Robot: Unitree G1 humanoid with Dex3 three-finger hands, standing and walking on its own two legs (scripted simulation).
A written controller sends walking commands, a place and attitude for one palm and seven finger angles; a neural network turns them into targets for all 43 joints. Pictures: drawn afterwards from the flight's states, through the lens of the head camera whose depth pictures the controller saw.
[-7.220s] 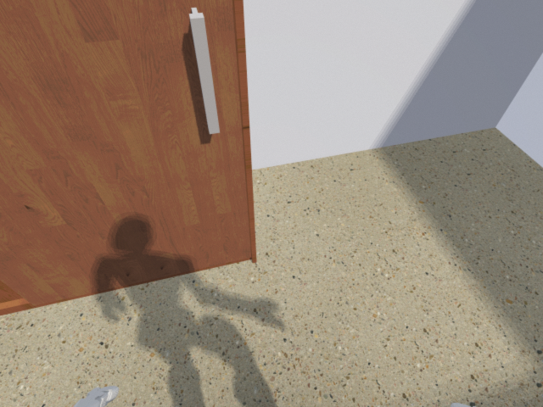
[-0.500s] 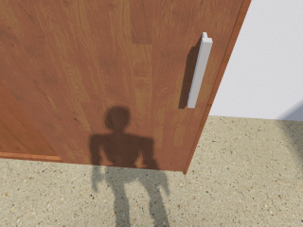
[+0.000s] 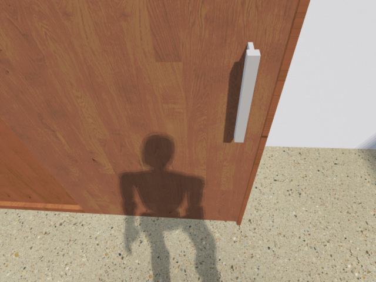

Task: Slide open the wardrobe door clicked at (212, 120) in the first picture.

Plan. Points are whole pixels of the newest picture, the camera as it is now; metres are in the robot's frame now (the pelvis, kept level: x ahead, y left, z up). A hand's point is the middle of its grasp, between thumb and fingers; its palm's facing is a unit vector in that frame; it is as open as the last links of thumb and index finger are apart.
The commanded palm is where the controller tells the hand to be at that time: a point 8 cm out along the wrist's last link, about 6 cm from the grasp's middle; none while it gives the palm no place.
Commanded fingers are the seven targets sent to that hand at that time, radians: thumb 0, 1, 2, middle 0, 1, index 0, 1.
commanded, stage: shuffle to correct the standing spot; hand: right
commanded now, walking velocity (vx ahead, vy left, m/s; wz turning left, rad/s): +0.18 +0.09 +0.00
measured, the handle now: (243, 97) +0.52 -0.11 +0.12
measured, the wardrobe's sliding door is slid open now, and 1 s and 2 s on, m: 0.00 0.00 0.00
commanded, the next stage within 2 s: come to a stop and stand still in 0.06 s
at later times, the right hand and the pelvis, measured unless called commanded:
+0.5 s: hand (245, 278) +0.18 -0.11 -0.16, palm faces +0.05 +0.97 -0.22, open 7.4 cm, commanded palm none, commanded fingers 0.00 -0.90 -0.90 0.20 0.30 0.20 0.30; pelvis +0.07 +0.07 +0.00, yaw -3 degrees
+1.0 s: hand out of the picture -0.01 -0.13 -0.16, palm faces +0.10 +0.98 -0.19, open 7.4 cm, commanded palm none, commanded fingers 0.00 -0.90 -0.90 0.20 0.30 0.20 0.30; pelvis +0.03 +0.05 +0.01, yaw -2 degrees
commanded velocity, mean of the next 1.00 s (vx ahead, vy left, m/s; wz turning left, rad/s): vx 0.00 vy -0.02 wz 0.00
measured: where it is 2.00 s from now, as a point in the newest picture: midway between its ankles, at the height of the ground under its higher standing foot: outside the picture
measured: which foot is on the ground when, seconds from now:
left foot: up 0.00-0.28, down 0.30-0.72, up 0.74-1.00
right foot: down 0.00-0.30, up 0.32-0.70, down 0.72-1.00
